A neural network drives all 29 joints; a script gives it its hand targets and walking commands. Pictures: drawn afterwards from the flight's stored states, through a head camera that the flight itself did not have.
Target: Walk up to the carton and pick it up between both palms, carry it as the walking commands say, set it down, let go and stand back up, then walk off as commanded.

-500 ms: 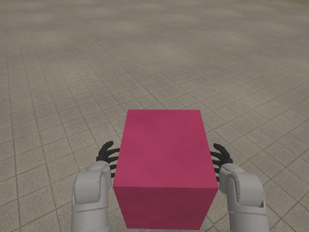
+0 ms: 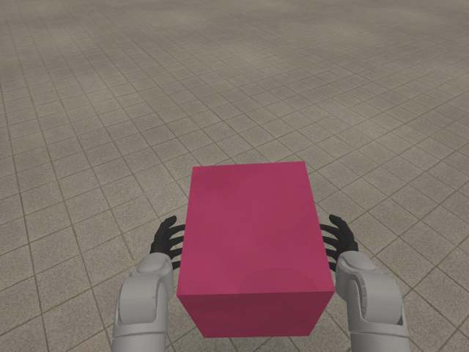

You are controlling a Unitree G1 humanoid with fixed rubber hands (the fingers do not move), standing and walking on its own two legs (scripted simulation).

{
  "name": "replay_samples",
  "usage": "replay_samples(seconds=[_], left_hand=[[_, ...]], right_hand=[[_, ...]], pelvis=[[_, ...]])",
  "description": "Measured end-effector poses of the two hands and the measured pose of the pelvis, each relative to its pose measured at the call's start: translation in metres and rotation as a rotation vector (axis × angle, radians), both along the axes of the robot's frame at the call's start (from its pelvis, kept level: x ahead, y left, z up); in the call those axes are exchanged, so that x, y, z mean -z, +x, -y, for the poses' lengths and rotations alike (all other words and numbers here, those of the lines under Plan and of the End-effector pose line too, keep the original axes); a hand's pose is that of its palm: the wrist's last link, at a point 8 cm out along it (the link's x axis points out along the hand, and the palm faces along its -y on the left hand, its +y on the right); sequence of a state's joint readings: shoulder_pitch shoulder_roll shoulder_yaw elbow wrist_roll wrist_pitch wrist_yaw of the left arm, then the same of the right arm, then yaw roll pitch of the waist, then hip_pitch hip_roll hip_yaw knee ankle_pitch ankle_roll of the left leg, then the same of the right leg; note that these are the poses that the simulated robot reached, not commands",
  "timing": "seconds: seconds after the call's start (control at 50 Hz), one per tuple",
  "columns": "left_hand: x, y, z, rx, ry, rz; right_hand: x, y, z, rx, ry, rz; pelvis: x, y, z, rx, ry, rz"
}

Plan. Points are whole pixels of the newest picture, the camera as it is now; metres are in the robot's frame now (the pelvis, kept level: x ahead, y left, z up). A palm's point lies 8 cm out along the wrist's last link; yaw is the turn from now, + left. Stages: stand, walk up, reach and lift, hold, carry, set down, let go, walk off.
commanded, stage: carry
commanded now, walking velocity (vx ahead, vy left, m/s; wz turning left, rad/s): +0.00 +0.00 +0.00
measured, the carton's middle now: (252, 253) +0.32 -0.01 -0.02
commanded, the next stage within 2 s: none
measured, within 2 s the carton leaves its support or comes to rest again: neither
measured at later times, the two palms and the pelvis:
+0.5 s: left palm (126, 296) +0.20 +0.19 +0.05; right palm (328, 291) +0.21 -0.11 +0.06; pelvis -0.06 +0.03 +0.00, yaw +1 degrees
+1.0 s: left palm (73, 341) +0.14 +0.25 +0.03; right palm (291, 341) +0.14 -0.05 +0.05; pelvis -0.11 +0.10 +0.00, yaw +0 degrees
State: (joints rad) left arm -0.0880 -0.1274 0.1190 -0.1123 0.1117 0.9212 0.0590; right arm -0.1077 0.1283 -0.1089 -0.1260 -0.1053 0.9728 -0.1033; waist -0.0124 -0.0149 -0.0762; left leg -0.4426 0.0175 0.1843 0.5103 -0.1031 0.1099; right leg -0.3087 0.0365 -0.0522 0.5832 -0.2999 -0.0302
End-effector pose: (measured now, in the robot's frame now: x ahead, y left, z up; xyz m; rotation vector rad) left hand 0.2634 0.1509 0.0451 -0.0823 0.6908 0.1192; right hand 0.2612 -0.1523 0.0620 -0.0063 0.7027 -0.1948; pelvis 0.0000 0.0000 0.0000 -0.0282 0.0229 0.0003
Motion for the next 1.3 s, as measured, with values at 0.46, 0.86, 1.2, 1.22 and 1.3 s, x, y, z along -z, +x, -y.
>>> replay_samples(seconds=[0.46,0.86,1.2,1.22,1.3], left_hand=[[-0.011,-0.06,-0.037,-0.048,0.052,-0.001],[-0.01,-0.12,-0.086,-0.06,0.06,0.009],[0.007,-0.137,-0.12,0.026,0.069,0.009],[0.008,-0.139,-0.121,0.024,0.069,0.009],[0.011,-0.148,-0.124,0.016,0.067,-0.001]], right_hand=[[0.008,-0.048,-0.037,-0.05,0.053,0.0],[0.01,-0.103,-0.086,-0.082,0.04,0.006],[0.029,-0.146,-0.12,-0.008,0.026,0.007],[0.03,-0.148,-0.121,-0.01,0.026,0.007],[0.029,-0.152,-0.124,-0.01,0.034,-0.001]], pelvis=[[-0.002,-0.051,-0.026,-0.013,-0.012,0.01],[-0.001,-0.108,-0.071,0.021,0.027,-0.014],[0.004,-0.137,-0.126,0.035,0.034,0.016],[0.003,-0.139,-0.127,0.036,0.035,0.015],[0.003,-0.144,-0.127,0.035,0.038,0.012]])
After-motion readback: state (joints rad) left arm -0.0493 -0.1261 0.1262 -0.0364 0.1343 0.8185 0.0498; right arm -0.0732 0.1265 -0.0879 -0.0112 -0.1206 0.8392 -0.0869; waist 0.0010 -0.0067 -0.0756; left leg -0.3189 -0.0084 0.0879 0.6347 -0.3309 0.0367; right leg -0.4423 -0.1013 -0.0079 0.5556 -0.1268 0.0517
